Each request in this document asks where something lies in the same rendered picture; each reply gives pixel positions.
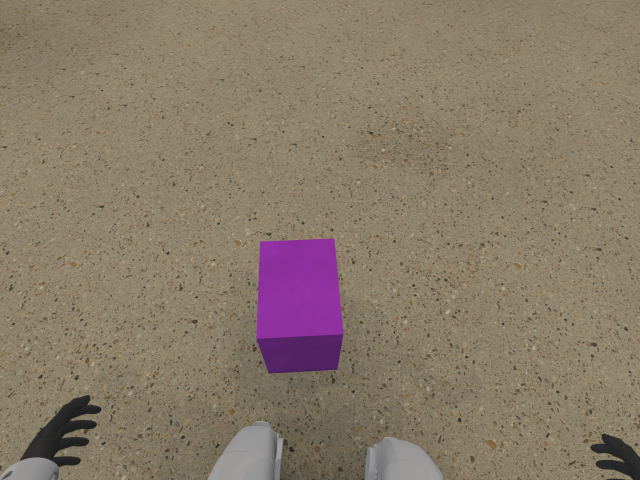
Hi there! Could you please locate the right robot hand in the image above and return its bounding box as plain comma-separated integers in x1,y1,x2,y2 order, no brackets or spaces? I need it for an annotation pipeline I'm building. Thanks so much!
591,434,640,480

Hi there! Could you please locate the carton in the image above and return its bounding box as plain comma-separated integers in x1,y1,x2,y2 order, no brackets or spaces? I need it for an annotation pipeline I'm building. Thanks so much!
256,239,343,374

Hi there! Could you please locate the robot thigh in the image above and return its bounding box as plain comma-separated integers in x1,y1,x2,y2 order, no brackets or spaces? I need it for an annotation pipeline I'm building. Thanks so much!
207,426,284,480
365,439,443,480

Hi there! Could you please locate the robot left forearm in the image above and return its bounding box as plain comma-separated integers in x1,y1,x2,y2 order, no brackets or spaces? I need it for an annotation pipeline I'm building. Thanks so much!
0,457,59,480

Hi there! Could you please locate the right robot thigh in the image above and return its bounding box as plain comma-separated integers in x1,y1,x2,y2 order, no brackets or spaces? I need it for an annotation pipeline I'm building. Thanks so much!
365,439,443,480

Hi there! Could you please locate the left robot hand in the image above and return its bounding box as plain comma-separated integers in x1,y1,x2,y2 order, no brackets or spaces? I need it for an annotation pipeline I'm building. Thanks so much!
20,395,101,467

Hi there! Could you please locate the left robot thigh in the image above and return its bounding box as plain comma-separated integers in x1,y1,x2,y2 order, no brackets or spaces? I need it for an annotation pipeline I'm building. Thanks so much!
207,426,284,480

